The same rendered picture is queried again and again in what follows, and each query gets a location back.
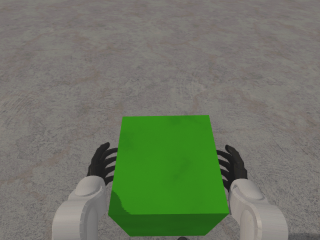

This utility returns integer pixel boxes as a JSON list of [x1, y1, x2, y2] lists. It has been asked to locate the right robot hand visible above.
[[216, 145, 248, 193]]

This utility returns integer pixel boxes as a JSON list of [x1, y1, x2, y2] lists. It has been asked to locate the carton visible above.
[[108, 115, 229, 237]]

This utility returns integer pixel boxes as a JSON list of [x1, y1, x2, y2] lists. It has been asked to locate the robot right forearm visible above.
[[228, 178, 289, 240]]

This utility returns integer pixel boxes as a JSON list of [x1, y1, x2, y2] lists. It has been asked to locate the left robot hand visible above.
[[87, 142, 118, 186]]

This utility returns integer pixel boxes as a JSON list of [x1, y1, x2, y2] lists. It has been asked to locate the robot left forearm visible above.
[[51, 175, 108, 240]]

